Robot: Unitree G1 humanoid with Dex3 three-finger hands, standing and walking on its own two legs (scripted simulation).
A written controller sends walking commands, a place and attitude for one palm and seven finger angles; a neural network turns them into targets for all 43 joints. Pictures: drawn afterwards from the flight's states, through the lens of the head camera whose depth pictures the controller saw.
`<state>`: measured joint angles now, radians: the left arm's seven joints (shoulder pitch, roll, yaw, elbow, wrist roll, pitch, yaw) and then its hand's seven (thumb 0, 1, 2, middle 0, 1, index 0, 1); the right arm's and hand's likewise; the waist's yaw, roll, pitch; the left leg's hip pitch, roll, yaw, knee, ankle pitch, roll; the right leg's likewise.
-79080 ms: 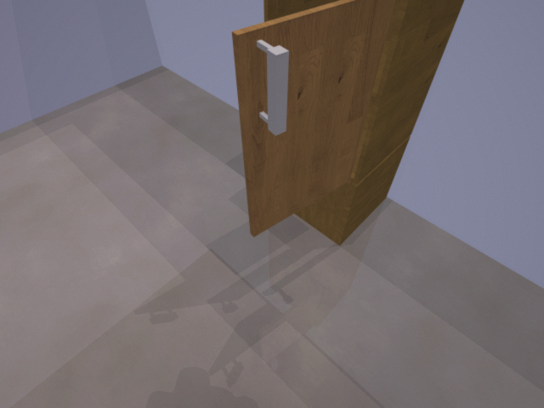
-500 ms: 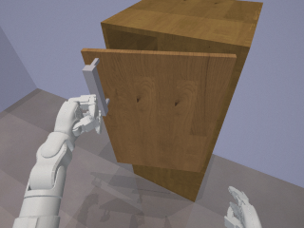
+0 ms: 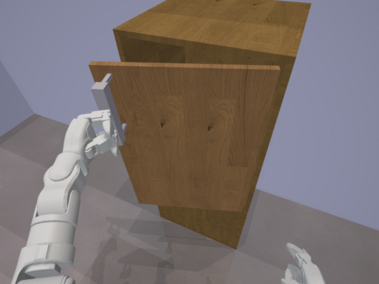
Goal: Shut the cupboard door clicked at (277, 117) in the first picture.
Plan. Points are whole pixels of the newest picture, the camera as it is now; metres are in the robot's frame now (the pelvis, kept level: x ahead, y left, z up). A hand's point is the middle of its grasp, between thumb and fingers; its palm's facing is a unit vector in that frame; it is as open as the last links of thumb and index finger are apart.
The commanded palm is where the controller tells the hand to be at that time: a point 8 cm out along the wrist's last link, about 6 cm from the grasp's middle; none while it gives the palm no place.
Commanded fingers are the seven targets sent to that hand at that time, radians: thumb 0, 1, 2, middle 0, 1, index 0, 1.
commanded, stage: bring the fist close to the handle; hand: left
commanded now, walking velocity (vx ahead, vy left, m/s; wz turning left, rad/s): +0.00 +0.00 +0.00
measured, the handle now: (113, 110) +0.46 +0.21 +0.15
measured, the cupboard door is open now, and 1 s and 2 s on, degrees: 18 7 0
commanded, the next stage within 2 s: push the door shut along its arc in 0.08 s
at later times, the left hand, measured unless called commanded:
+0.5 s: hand (120, 126) +0.39 +0.17 +0.16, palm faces -0.09 -0.99 -0.05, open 3.2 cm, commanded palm +0.38 +0.22 +0.16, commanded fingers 0.00 0.90 0.90 -1.30 -1.50 -1.30 -1.50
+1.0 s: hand (140, 110) +0.45 +0.14 +0.15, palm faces -0.23 -0.97 -0.04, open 3.1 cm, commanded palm +0.44 +0.19 +0.16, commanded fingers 0.00 0.90 0.90 -1.30 -1.50 -1.30 -1.50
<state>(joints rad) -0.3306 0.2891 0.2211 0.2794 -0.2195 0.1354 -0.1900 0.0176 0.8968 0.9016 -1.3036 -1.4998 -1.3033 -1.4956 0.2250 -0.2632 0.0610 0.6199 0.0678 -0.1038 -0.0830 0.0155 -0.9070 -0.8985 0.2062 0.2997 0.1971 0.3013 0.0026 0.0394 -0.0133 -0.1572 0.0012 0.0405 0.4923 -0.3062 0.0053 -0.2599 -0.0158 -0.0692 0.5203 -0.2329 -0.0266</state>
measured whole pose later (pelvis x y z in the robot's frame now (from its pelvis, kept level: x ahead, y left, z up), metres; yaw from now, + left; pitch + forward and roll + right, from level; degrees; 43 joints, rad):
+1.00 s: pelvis +0.01 +0.01 +0.00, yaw +0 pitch +4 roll +0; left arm -0.78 0.37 0.20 0.87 -0.18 -0.09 -0.36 0.02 0.90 0.90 -1.30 -1.50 -1.30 -1.50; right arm 0.32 -0.29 0.05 0.67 0.05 -0.11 -0.07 0.01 -0.91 -0.90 0.21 0.30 0.20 0.30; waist -0.08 0.02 -0.02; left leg -0.28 -0.01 0.05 0.54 -0.33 0.02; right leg -0.39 -0.03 -0.06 0.56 -0.25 -0.01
